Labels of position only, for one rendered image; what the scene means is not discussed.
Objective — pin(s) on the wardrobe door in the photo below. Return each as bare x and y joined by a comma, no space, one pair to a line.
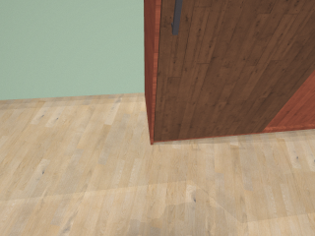
232,67
300,109

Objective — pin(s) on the handle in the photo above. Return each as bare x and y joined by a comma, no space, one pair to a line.
176,17

